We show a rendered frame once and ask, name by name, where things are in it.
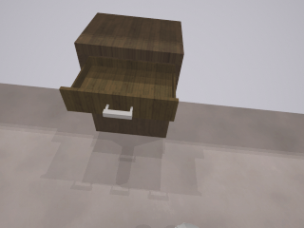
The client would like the handle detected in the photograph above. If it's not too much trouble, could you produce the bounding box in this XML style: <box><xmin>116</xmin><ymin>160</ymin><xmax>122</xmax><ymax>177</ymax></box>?
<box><xmin>103</xmin><ymin>104</ymin><xmax>133</xmax><ymax>120</ymax></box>

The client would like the cabinet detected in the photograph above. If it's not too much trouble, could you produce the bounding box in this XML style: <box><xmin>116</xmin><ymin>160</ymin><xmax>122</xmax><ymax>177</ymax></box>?
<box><xmin>74</xmin><ymin>12</ymin><xmax>184</xmax><ymax>138</ymax></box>

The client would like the drawer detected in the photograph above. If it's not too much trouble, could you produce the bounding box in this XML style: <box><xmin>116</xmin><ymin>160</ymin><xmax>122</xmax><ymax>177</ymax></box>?
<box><xmin>59</xmin><ymin>56</ymin><xmax>179</xmax><ymax>122</ymax></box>

